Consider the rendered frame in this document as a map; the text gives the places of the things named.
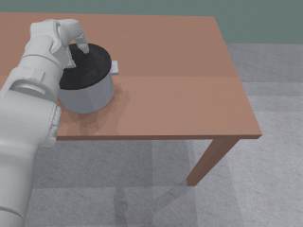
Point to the robot left forearm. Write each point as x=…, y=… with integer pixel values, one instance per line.
x=40, y=69

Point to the robot left upper arm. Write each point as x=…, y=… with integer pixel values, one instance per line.
x=27, y=123

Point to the pot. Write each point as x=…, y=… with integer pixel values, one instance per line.
x=92, y=98

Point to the lid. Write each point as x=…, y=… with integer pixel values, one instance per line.
x=95, y=68

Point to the table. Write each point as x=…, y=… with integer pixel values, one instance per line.
x=176, y=81

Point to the knob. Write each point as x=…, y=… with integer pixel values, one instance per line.
x=77, y=56

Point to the robot left hand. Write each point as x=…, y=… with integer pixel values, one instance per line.
x=77, y=34

